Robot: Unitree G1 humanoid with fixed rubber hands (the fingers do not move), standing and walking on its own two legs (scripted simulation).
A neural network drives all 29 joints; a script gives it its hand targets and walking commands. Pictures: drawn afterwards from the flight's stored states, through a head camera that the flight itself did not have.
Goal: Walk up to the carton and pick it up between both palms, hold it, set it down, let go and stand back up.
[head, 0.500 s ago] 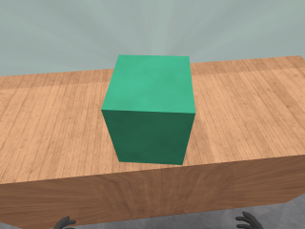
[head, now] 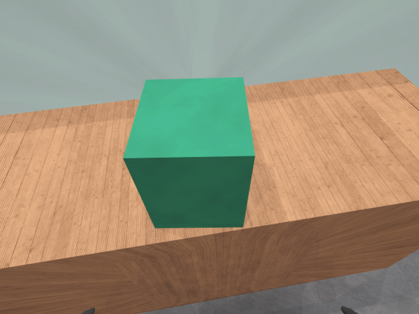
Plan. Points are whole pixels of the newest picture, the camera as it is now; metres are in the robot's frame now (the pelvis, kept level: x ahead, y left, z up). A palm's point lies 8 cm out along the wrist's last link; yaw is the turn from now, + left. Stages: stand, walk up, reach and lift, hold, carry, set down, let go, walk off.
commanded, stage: walk up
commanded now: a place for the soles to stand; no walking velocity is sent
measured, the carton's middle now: (196, 156) +0.41 +0.04 +0.06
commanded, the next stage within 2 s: reach and lift in 0.54 s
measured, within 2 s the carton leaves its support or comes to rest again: neither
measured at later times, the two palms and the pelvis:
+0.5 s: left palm out of the picture +0.12 +0.27 -0.09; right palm out of the picture +0.07 -0.26 -0.11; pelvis +0.00 +0.01 +0.00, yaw -4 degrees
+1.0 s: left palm (93, 298) +0.16 +0.23 -0.05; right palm out of the picture +0.13 -0.25 -0.07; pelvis -0.01 -0.02 +0.01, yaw +2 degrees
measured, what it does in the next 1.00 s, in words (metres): stands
